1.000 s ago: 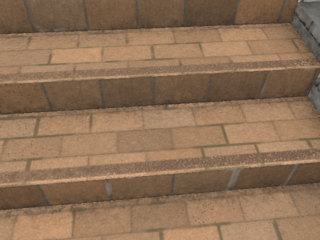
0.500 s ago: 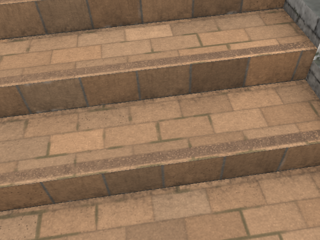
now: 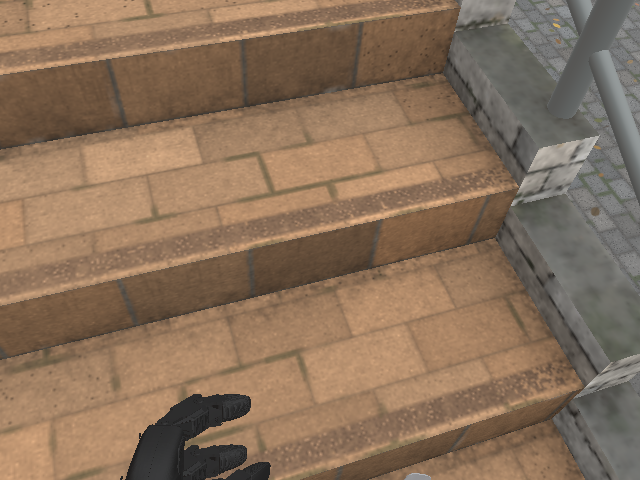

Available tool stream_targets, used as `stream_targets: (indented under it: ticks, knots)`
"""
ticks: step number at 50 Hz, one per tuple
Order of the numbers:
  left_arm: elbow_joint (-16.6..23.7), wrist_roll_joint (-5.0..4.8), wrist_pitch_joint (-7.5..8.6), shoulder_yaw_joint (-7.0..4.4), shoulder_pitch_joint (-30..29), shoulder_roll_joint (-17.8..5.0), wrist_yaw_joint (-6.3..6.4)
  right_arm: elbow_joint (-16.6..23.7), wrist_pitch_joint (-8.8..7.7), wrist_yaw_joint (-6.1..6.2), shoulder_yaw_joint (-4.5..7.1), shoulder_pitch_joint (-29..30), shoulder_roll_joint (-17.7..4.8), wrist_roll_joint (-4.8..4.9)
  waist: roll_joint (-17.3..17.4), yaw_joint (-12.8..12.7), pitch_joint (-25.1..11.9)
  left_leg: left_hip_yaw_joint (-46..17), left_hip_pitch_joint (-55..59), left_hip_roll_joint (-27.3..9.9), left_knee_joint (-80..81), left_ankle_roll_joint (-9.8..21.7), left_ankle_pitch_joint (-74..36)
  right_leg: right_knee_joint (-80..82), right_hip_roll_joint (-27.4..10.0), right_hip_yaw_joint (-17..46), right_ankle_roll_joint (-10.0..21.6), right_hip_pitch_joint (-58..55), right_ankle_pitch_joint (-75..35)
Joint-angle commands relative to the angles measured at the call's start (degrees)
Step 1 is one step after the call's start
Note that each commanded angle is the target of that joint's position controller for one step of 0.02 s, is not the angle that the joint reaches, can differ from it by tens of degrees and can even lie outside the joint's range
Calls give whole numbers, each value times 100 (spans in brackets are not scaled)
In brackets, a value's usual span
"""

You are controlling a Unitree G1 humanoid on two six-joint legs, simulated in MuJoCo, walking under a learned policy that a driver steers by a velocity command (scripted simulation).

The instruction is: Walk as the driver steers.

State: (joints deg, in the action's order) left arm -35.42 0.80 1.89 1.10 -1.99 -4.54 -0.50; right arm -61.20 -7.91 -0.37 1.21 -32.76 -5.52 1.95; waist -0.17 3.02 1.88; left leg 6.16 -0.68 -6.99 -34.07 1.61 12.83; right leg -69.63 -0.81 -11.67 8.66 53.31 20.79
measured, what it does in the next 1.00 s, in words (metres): climbs, turning left: left foot 0.15 m higher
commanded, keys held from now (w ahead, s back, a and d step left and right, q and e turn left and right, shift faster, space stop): w+q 0.76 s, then w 0.24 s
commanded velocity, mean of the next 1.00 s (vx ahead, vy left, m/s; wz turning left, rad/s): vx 0.50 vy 0.00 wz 0.45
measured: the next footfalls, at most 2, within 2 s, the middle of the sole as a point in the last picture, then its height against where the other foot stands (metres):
left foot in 0.52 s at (227, 402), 0.15 m higher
right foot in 1.04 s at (220, 168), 0.15 m higher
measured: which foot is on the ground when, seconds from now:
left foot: up 0.00-0.50, down 0.52-1.00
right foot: down 0.00-0.54, up 0.56-1.00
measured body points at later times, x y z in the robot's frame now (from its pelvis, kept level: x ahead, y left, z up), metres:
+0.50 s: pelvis +0.30 +0.04 +0.14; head +0.34 +0.03 +0.59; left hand +0.16 +0.24 +0.01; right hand +0.59 -0.05 +0.07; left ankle +0.44 +0.12 -0.45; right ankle +0.15 -0.08 -0.60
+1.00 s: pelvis +0.62 +0.13 +0.30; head +0.65 +0.16 +0.74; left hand +0.79 +0.36 +0.23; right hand +0.66 -0.12 +0.17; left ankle +0.44 +0.12 -0.44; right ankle +0.82 +0.13 -0.27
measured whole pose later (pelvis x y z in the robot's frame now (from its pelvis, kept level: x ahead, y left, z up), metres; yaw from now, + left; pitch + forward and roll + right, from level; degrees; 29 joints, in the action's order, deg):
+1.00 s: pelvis +0.62 +0.13 +0.30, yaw +29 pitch +5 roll -3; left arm -31.1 1.7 1.6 4.9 -1.6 -2.1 1.1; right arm -54.8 -5.2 2.3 3.0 -29.7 -10.2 0.4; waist 0.7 4.1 -0.1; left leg -8.0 3.0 3.7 -12.0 7.4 11.5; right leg -80.4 -2.0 -9.3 7.1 64.4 18.4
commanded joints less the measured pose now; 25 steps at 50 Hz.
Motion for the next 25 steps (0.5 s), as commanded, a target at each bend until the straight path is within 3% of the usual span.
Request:
stream_targets:
  ticks: [1, 2, 3, 4, 5, 6, 7, 8, 9, 10, 11, 12, 13, 15, 16, 17, 18, 19, 20, 21, 22, 23, 24, 25]
  knots:
    - [-481, 236, 34, -821, 2428, -1924, 41, 1121, -193, -288, 440, 566, -1131, -66, 7, -1240, -3079, -1672, -3415, 910, -6456, 275, -300, 4749, -2110, 5638, 971, -5734, 81]
    - [-742, 125, 115, -746, 1941, -1650, -29, 1431, -67, -189, 397, 874, -786, -139, 191, -769, -2155, -1360, -3731, 564, -6686, 317, -663, 4879, -2043, 4826, 765, -4861, 839]
    - [-1023, 77, 245, -687, 1658, -1224, 6, 1696, -18, -73, 356, 1200, -557, -294, 509, -554, -1074, -1140, -4109, 312, -6589, 357, -834, 4697, -1901, 4104, 562, -4014, 790]
    - [-1306, 100, 318, -526, 1581, -668, -6, 1856, 26, 2, 314, 1403, -380, -368, 235, -372, -538, -1124, -4365, 284, -7179, 452, -734, 4680, -1758, 3641, 489, -3465, 317]
    - [-1561, 131, 381, -416, 1616, -289, -16, 1895, 91, 29, 272, 1329, -265, -364, 210, -136, -282, -1240, -4578, 262, -7417, 549, -569, 4763, -1672, 3097, 347, -3167, 149]
    - [-1761, 175, 452, -396, 1747, -217, -24, 2024, 161, 24, 137, 1398, 25, -347, 190, 24, -215, -1317, -4905, 226, -7636, 658, -627, 4847, -1553, 2671, 188, -3157, 77]
    - [-2049, 180, 506, -393, 2045, -204, -30, 2057, 239, 38, 64, 1491, 223, -242, 43, 6, -68, -1453, -5486, 380, -7967, 762, -505, 4980, -1452, 2245, 44, -3294, -224]
    - [-2096, 155, 550, -436, 2242, -406, 8, 2064, 340, 74, 9, 1526, 318, -192, -99, 20, 65, -1472, -5893, 442, -7906, 737, -361, 5174, -1556, 2045, 67, -3290, -122]
    - [-2171, 116, 610, -366, 2235, -284, 12, 2114, 431, 97, -34, 1620, 304, -215, -103, 108, 258, -1561, -6123, 542, -7743, 710, -346, 5224, -1465, 1633, -143, -3052, -475]
    - [-2146, 100, 657, -317, 2146, -278, 6, 2084, 504, 113, 14, 1621, 168, -266, -12, 156, 229, -1463, -5981, 614, -7404, 677, -630, 5373, -1373, 1181, -338, -2924, -975]
    - [-2247, 168, 732, -314, 2410, -411, -23, 2068, 585, 196, 40, 1845, 145, -254, -310, 34, 212, -1053, -6388, 897, -8217, 626, -612, 5477, -1430, 1050, -293, -3069, -1341]
    - [-2294, 129, 760, -315, 2459, -587, -41, 2260, 642, 216, 17, 2155, 128, -303, -318, 107, 172, -992, -6579, 892, -8135, 636, -620, 5547, -1302, 762, -408, -3208, -1439]
    - [-2356, 214, 781, -336, 2623, -777, -85, 2453, 654, 256, -17, 2678, 170, -301, -438, -59, 125, -845, -7203, 979, -8850, 720, -415, 5613, -1399, 832, -312, -3636, -1333]
    - [-2431, 160, 788, -348, 2895, -927, -54, 2786, 651, 263, -70, 3332, 114, -326, -300, -113, 195, -827, -7795, 881, -8647, 808, -65, 5707, -1354, 615, -333, -4138, -907]
    - [-2515, 121, 750, -328, 3134, -855, -30, 3076, 659, 261, -158, 3875, 118, -334, -205, -124, 348, -628, -7837, 724, -7923, 794, 90, 5927, -1223, 463, -499, -4125, -725]
    - [-2484, 106, 765, -305, 3275, -829, 24, 3260, 638, 251, -163, 4213, 73, -340, -171, -220, 435, -630, -7899, 724, -7562, 723, 92, 6071, -1271, 506, -471, -4243, -865]
    - [-2476, 104, 788, -303, 3322, -943, 117, 3344, 650, 237, -169, 4221, 39, -338, -188, -129, 413, -597, -7893, 663, -7252, 675, 226, 6219, -1348, 472, -387, -4452, -980]
    - [-2408, 15, 782, -377, 3376, -1257, 232, 3325, 703, 115, -166, 4007, -108, -334, -462, -60, 107, -194, -7329, 351, -6462, 724, 468, 6725, -1528, 263, -168, -4718, -1460]
    - [-2410, 1, 731, -386, 3432, -1255, 302, 3347, 736, 32, -119, 4231, -233, -377, -381, -236, 77, 90, -6943, 291, -5971, 753, 665, 6929, -1417, 66, -76, -4930, -1920]
    - [-2241, -30, 672, -415, 3308, -1348, 360, 3189, 783, -40, -127, 4172, -80, -307, -243, -309, -14, 473, -6460, 301, -5450, 825, 1056, 6797, -1392, -238, 6, -5302, -3285]
    - [-2101, -127, 584, -390, 3212, -1360, 426, 3100, 809, -43, -185, 4034, 46, -216, -162, -159, -111, 805, -5552, 492, -4662, 958, 1311, 6419, -1276, -592, -92, -5226, -5353]
    - [-2068, -213, 546, -413, 3403, -1517, 486, 2947, 839, 18, -208, 3568, 58, -127, -560, 29, -509, 1279, -4379, 908, -4237, 1059, 1427, 5746, -1415, -661, 18, -5206, -8598]
    - [-1898, -231, 511, -502, 3312, -1822, 485, 2762, 861, 77, -105, 2842, -142, -151, -923, 313, -962, 1258, -3627, 1191, -3808, 1149, 1504, 4704, -1617, -539, -31, -5506, -10344]
    - [-1647, -260, 483, -575, 3091, -2078, 351, 2581, 861, 85, 35, 1990, -449, -188, -1439, 540, -1504, 971, -2752, 1521, -3190, 1282, 1811, 3412, -1734, -383, -51, -5743, -10902]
